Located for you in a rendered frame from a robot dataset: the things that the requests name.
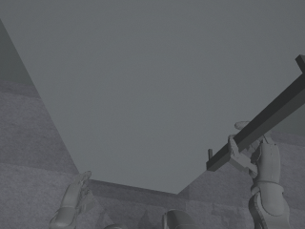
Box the right robot hand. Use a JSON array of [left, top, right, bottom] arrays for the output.
[[228, 121, 281, 184]]

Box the robot left forearm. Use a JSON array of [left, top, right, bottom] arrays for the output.
[[48, 206, 77, 229]]

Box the fridge door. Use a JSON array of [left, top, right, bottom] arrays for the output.
[[0, 0, 305, 195]]

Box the left robot hand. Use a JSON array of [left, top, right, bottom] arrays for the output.
[[59, 171, 95, 216]]

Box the right robot thigh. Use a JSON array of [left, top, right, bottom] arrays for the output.
[[162, 210, 200, 229]]

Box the handle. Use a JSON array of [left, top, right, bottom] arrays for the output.
[[206, 54, 305, 172]]

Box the robot right forearm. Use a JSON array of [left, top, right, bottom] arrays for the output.
[[248, 180, 292, 229]]

